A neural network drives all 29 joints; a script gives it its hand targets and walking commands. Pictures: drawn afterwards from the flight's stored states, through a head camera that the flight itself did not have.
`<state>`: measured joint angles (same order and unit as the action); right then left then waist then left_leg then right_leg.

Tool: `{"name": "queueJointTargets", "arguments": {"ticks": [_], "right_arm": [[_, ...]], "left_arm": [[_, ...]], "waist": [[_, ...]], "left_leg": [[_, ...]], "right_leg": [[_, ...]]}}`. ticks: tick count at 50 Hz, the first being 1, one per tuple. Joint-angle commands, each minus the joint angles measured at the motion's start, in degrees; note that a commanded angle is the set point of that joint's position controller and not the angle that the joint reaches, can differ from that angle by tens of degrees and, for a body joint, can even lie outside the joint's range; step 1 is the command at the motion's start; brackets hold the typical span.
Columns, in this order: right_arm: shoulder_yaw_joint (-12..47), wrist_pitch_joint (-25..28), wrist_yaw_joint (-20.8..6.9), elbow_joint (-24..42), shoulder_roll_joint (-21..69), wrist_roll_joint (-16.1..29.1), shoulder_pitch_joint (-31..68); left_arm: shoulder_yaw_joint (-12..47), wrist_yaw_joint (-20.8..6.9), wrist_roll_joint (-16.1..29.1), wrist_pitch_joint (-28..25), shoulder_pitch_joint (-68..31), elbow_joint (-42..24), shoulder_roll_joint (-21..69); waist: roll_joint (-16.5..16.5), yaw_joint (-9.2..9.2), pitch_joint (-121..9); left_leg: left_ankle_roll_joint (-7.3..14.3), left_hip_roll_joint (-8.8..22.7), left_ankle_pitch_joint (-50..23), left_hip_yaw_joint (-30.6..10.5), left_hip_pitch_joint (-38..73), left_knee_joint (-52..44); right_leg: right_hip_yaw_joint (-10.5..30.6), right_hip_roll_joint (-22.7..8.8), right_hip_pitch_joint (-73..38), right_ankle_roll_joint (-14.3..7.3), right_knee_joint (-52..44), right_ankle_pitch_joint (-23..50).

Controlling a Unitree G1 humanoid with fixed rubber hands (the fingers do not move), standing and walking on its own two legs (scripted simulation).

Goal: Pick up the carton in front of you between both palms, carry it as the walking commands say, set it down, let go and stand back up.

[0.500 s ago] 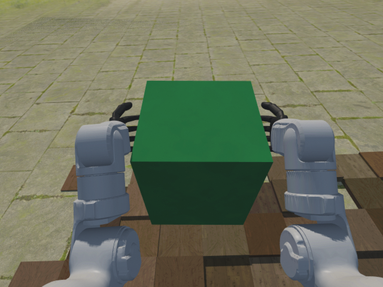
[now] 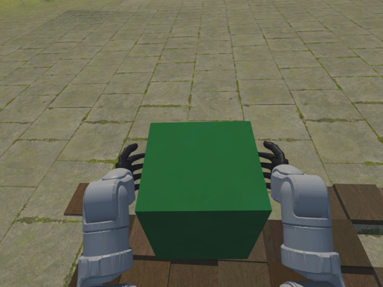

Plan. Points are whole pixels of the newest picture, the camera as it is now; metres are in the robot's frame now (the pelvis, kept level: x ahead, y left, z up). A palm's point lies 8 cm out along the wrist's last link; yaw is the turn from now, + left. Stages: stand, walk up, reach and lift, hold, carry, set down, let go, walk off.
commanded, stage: carry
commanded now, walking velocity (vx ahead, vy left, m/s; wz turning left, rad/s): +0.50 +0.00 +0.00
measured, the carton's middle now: (201, 194) +0.33 +0.01 +0.05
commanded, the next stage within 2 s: none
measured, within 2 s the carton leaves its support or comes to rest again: neither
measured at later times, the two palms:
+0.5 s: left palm (157, 100) +0.57 +0.12 +0.14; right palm (266, 97) +0.57 -0.18 +0.13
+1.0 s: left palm (154, 39) +0.93 +0.17 +0.18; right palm (234, 35) +0.92 -0.13 +0.19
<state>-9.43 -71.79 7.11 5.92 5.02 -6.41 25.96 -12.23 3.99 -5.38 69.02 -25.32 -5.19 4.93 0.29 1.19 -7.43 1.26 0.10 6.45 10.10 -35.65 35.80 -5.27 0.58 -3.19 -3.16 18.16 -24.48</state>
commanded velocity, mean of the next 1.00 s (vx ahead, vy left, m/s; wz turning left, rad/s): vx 0.50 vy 0.00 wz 0.00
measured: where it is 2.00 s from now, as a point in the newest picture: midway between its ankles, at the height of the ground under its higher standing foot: (204, 167)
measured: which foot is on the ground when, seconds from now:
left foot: down 0.00-0.46, up 0.48-0.88, down 0.90-1.00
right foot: down 0.00-0.06, up 0.08-0.44, down 0.46-0.92, up 0.94-1.00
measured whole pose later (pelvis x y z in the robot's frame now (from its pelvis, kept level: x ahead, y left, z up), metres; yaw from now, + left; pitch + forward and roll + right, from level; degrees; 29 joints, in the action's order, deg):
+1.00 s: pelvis +0.55 +0.02 +0.02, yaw -1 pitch +4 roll -1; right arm -13.4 -75.8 8.1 -13.3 -1.0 -3.3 49.2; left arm -14.3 7.7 -0.9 76.2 -50.5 13.5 -4.2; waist -0.9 -1.7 -3.4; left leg 4.8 1.0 15.5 7.2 -29.3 37.0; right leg -1.9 -1.9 22.7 0.0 66.0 -29.5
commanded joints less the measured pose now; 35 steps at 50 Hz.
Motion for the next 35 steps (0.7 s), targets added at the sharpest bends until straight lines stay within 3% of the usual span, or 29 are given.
{"name": "queueJointTargets", "arguments": {"ticks": [1,2,3,4,5,6,7,10,12,16,18,20,21,22,23,24,25,26,27,28,30,31,35], "right_arm": [[37.70,3.41,-12.71,-5.07,52.59,23.04,35.46],[38.42,3.88,-13.43,-5.42,55.07,23.93,33.88],[40.00,4.58,-13.85,-2.94,57.78,25.19,35.41],[40.65,4.88,-14.01,-0.68,60.02,26.81,38.51],[41.37,5.15,-14.32,0.85,61.45,28.00,40.57],[41.26,5.25,-14.67,0.59,62.79,28.60,39.32],[41.16,5.34,-15.09,-0.53,63.31,28.98,37.62],[42.01,5.99,-16.14,1.70,64.68,29.60,35.07],[42.70,6.15,-16.06,3.91,63.94,29.06,33.39],[43.71,5.82,-15.92,5.85,61.18,26.98,26.60],[44.13,5.21,-15.62,6.87,57.93,25.34,24.68],[44.00,4.60,-15.36,8.03,54.58,24.36,24.89],[43.16,4.09,-15.07,7.88,53.22,24.21,25.41],[42.58,3.40,-14.74,7.90,51.20,23.52,26.22],[42.23,2.62,-14.46,6.88,50.01,23.26,26.15],[42.18,2.19,-14.20,6.03,49.46,23.91,28.25],[41.34,2.23,-14.12,5.70,49.81,24.41,30.77],[40.97,2.39,-13.79,6.43,50.43,24.82,34.74],[40.09,2.34,-13.42,6.51,50.65,25.14,36.71],[39.75,2.41,-12.84,8.00,51.14,25.14,39.43],[38.53,1.68,-11.30,6.19,48.91,25.42,42.96],[37.67,1.37,-10.59,4.80,46.82,24.41,43.63],[32.57,-1.11,-8.46,-0.94,42.14,23.54,48.78]], "left_arm": [[39.62,-13.50,23.29,0.21,-36.22,2.76,52.08],[40.59,-13.26,23.61,-0.16,-37.15,2.77,53.85],[40.90,-13.21,24.56,-0.71,-38.46,1.01,55.14],[40.32,-13.16,24.63,-0.97,-37.85,2.08,57.38],[40.63,-12.92,24.57,-1.13,-37.17,2.19,59.41],[39.55,-12.75,23.52,-1.36,-34.98,1.71,59.95],[40.02,-12.45,22.89,-1.63,-33.71,1.51,59.84],[40.68,-11.80,21.27,-2.58,-29.87,-0.61,60.82],[41.58,-11.67,21.31,-3.07,-28.74,-3.30,60.83],[43.38,-12.38,20.33,-2.57,-22.22,-5.39,58.83],[44.24,-13.04,21.26,-1.99,-22.16,-6.30,57.47],[44.88,-13.22,22.06,-1.46,-22.62,-7.05,54.69],[44.65,-13.20,21.86,-1.17,-21.94,-6.09,53.14],[43.79,-13.09,21.71,-0.80,-21.83,-4.76,50.22],[42.69,-12.88,21.89,-0.39,-22.12,-4.19,47.61],[42.23,-12.64,22.28,-0.17,-24.30,-4.80,47.09],[43.61,-12.36,22.40,-0.16,-27.95,-6.35,47.32],[43.93,-12.25,24.02,-0.01,-33.29,-8.34,47.77],[44.27,-12.27,26.07,0.12,-36.80,-9.76,48.63],[44.97,-12.26,27.68,0.12,-41.59,-11.88,49.26],[42.53,-11.56,28.93,0.75,-44.14,-9.45,47.51],[42.15,-11.10,28.59,1.24,-45.09,-7.16,46.14],[37.27,-9.69,29.30,3.55,-49.71,-0.25,42.64]], "waist": [[13.10,-4.88,-25.20],[12.49,-4.92,-25.15],[8.13,-4.71,-23.54],[3.19,-4.91,-22.44],[2.21,-4.59,-21.64],[2.22,-3.49,-20.27],[5.53,-3.00,-18.95],[8.20,-3.47,-18.34],[6.01,-3.37,-17.01],[7.32,-2.83,-13.70],[6.53,-2.47,-11.88],[3.46,-1.44,-12.77],[0.41,-0.91,-15.02],[-9.72,0.18,-17.03],[-18.95,0.69,-16.42],[-14.91,1.92,-15.53],[-9.84,2.54,-15.78],[-5.59,2.53,-15.46],[-3.35,1.98,-15.74],[-4.00,1.56,-15.61],[-8.10,2.20,-15.00],[-8.44,1.88,-13.98],[-8.09,2.19,-10.93]], "left_leg": [[16.44,21.22,-5.54,-40.74,51.19,-10.33],[19.42,20.86,-8.90,-42.30,51.71,-11.52],[16.51,18.50,-14.77,-36.71,48.20,-10.48],[14.31,17.95,-12.28,-31.09,42.76,-12.44],[13.06,17.77,-7.79,-28.94,40.45,-13.99],[10.98,16.81,-2.49,-26.15,34.46,-16.61],[9.96,15.79,-0.33,-23.65,32.86,-17.39],[11.60,15.08,0.64,-18.90,31.87,-17.76],[11.02,14.15,1.15,-16.84,31.84,-18.02],[8.25,13.87,4.06,-13.20,30.10,-21.89],[6.07,12.38,2.52,-9.62,28.28,-18.11],[3.24,9.55,-0.31,-5.17,25.84,-9.38],[1.43,7.56,-2.47,-2.77,18.96,-0.92],[-0.95,2.90,4.03,-0.18,8.05,15.45],[-1.08,-1.56,23.03,-3.56,-6.92,23.34],[-0.58,-0.49,25.84,-7.88,-12.56,28.93],[-0.34,0.97,24.72,-9.10,-13.82,30.90],[0.11,2.59,22.69,-9.55,-13.00,30.33],[0.21,3.37,19.64,-9.75,-9.75,28.47],[-0.19,3.93,15.81,-9.61,-8.60,28.15],[-0.43,4.44,10.13,-8.06,-6.31,25.36],[-0.54,4.62,8.01,-8.14,-7.68,23.06],[-0.55,4.80,1.28,-7.15,-4.77,11.90]], "right_leg": [[0.75,3.64,36.30,4.28,53.74,2.37],[7.41,2.25,41.97,2.23,59.63,-3.64],[9.00,-0.35,42.53,0.95,59.56,-2.99],[9.56,-2.18,41.91,0.67,55.25,-0.41],[9.68,-4.24,41.18,1.00,50.87,0.76],[8.63,-5.70,37.58,1.35,46.24,2.52],[7.16,-5.35,37.26,1.82,39.75,1.65],[3.21,-4.27,35.73,2.71,29.20,4.77],[1.58,-4.00,34.74,3.64,24.09,11.66],[-1.40,-3.39,29.75,4.83,13.04,17.04],[-5.23,-2.33,24.86,4.47,7.86,18.89],[-6.17,-2.52,15.61,3.57,5.21,16.29],[-1.67,-4.87,6.08,1.47,6.02,13.31],[15.69,-15.45,-2.24,-3.28,3.76,13.11],[30.25,-22.71,-10.45,-8.50,1.51,16.53],[32.64,-24.05,-12.56,-10.91,1.75,21.68],[30.70,-23.95,-10.07,-10.78,2.86,25.83],[27.08,-23.34,-7.47,-9.79,2.85,24.82],[23.38,-22.33,-3.87,-8.24,0.62,20.02],[20.43,-20.69,-1.65,-7.07,-0.87,15.82],[14.11,-17.83,2.54,-6.11,-3.17,11.68],[12.84,-17.19,2.59,-6.84,-3.76,9.27],[8.03,-15.40,5.72,-6.58,-3.51,12.83]]}}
